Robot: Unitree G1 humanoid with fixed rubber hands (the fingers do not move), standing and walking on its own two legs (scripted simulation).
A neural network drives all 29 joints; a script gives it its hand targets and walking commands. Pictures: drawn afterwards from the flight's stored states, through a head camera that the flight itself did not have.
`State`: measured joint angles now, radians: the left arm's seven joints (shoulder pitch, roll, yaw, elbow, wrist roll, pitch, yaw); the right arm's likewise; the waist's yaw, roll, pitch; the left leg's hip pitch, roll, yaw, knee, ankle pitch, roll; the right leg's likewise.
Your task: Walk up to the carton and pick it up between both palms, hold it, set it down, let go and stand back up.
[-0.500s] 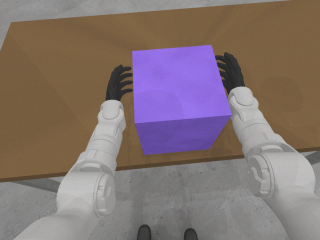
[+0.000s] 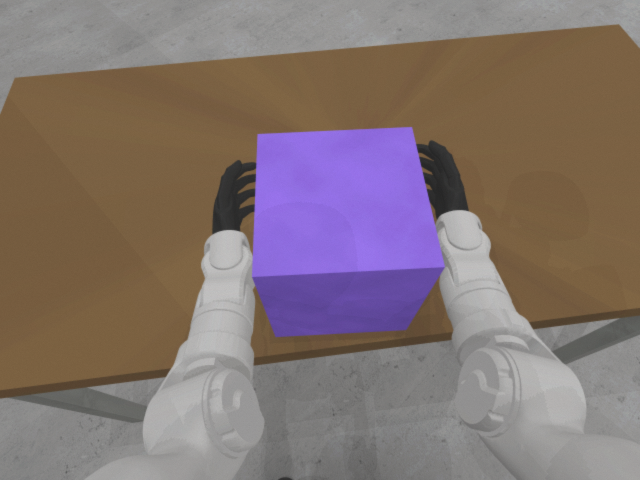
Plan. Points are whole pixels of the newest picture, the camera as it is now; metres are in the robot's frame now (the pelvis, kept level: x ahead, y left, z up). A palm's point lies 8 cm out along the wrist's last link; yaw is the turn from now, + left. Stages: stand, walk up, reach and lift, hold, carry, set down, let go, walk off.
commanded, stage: reach and lift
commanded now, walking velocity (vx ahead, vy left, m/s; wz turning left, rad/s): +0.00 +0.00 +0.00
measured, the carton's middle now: (338, 240) +0.41 +0.01 +0.01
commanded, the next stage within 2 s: none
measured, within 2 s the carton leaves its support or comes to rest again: leaves its support in 0.70 s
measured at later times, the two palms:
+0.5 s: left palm (227, 228) +0.41 +0.15 +0.03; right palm (446, 207) +0.44 -0.13 +0.04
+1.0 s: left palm (200, 231) +0.38 +0.16 +0.08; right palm (448, 186) +0.41 -0.11 +0.11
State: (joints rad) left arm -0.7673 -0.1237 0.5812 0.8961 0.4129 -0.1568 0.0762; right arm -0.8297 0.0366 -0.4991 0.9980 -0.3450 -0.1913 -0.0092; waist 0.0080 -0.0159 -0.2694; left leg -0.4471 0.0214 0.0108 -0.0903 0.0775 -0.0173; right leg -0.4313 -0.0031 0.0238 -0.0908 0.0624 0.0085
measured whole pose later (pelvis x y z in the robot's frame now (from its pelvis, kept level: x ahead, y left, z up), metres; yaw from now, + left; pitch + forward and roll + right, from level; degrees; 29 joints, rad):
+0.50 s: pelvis +0.01 -0.01 +0.00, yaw +0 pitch +25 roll +0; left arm -0.71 -0.12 0.57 0.90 0.40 -0.17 0.06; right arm -0.77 0.07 -0.47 0.96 -0.36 -0.19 -0.04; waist 0.02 0.01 -0.28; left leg -0.41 0.03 0.01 -0.09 0.06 -0.03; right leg -0.39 0.01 0.01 -0.08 0.04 0.00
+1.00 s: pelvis -0.01 +0.00 +0.01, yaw +1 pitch +15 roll +0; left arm -0.69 -0.08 0.43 0.82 0.32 0.06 0.10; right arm -0.83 0.06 -0.40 0.94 -0.29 0.02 -0.05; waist 0.02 -0.01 -0.24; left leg -0.25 0.02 0.00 -0.09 0.07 -0.02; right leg -0.24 0.00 0.00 -0.06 0.03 0.01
